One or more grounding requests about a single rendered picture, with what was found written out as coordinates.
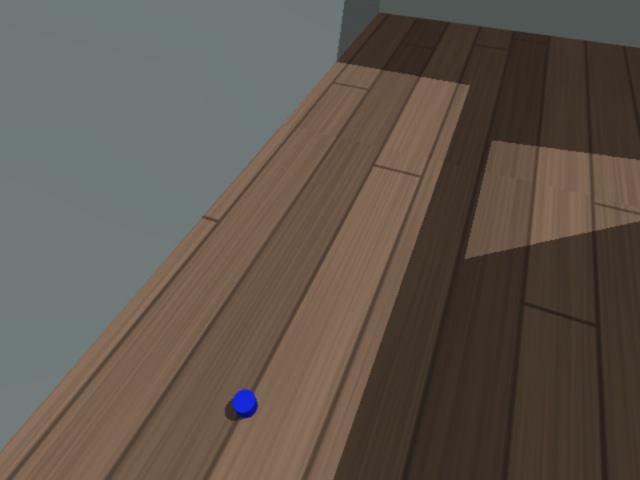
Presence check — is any tin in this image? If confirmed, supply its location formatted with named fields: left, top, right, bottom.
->
left=233, top=389, right=258, bottom=418

